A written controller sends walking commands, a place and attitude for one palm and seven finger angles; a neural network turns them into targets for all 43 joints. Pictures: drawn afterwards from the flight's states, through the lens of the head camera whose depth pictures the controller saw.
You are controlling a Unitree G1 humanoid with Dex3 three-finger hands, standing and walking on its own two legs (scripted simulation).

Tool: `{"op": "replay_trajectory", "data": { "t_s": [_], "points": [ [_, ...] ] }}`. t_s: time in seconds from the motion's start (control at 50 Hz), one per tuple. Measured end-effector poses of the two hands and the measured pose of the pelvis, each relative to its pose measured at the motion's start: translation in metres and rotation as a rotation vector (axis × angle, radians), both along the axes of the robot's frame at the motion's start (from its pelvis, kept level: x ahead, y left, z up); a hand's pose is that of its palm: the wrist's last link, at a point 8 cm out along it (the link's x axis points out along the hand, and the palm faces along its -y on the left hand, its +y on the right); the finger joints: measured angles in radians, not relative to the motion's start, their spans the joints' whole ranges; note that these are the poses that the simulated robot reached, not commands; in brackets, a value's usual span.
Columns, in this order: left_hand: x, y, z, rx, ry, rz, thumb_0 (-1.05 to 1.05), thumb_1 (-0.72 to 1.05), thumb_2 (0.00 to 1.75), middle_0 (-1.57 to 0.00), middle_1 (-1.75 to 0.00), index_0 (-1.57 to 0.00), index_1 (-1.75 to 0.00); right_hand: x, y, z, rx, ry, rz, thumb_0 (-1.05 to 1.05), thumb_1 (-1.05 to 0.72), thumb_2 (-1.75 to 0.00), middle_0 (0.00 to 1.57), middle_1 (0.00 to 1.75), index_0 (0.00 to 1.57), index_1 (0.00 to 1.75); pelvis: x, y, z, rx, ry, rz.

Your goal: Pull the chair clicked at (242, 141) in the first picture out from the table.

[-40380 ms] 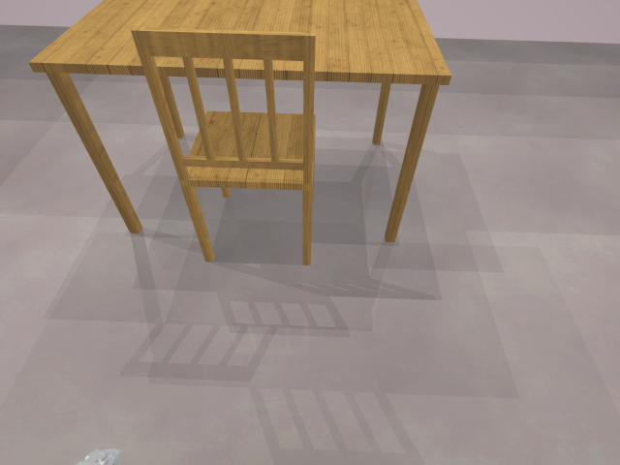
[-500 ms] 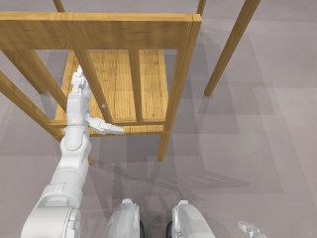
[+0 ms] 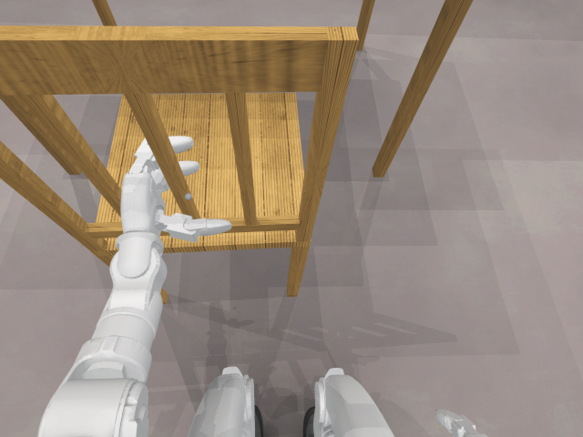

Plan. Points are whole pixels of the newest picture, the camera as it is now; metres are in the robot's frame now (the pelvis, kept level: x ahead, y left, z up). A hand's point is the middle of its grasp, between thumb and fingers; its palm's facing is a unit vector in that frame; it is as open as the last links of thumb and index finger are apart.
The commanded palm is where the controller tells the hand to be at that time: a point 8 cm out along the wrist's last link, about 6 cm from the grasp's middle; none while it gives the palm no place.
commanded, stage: hook a spindle and tug to test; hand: left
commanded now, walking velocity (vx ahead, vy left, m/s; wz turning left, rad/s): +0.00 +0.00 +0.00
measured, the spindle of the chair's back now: (173, 174) +0.47 +0.16 +0.02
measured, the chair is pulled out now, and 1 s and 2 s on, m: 0.32 0.36 0.48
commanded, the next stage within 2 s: step backward, pulling the chair out in 0.98 s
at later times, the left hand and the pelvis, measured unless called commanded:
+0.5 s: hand (189, 195) +0.43 +0.13 +0.02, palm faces +0.06 -1.00 -0.01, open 5.3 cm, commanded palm +0.39 +0.18 +0.02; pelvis +0.01 +0.01 +0.00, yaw -1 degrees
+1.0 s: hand (189, 221) +0.39 +0.13 +0.02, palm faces +0.04 -1.00 -0.02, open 5.3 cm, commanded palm +0.37 +0.18 +0.02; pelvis +0.02 +0.00 +0.01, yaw +0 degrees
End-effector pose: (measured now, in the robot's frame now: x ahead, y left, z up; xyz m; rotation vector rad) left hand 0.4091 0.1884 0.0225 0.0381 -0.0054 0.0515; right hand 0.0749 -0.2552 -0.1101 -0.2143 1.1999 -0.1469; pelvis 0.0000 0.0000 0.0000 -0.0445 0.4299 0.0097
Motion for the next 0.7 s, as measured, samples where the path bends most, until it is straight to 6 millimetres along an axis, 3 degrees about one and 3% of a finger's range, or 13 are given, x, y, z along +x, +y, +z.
{"op": "replay_trajectory", "data": {
  "t_s": [0.16, 0.4, 0.7],
  "points": [
    [0.0, 0.002, -0.001, -0.004, -0.003, 0.0, -0.01, 0.1, 0.55, -0.46, -1.34, -0.46, -1.34, 0.001, -0.002, 0.001, -0.009, -0.006, 0.004, 0.0, -0.91, -0.9, 0.2, 0.3, 0.2, 0.3, 0.0, 0.0, -0.001, -0.002, 0.001, 0.001],
    [0.003, 0.001, 0.0, -0.009, 0.001, -0.001, 0.01, 0.71, 0.81, -0.46, -1.42, -0.47, -1.43, 0.005, 0.002, 0.002, -0.003, -0.015, 0.001, 0.0, -0.91, -0.9, 0.2, 0.3, 0.2, 0.3, 0.003, 0.004, 0.0, -0.004, 0.006, -0.003],
    [-0.011, -0.003, 0.0, -0.02, 0.013, 0.001, 0.02, 0.75, 0.79, -0.42, -1.43, -0.4, -1.45, 0.021, 0.01, 0.007, 0.027, -0.024, -0.005, 0.0, -0.91, -0.9, 0.2, 0.3, 0.2, 0.3, 0.015, 0.007, 0.007, -0.002, 0.002, -0.012]
  ]
}}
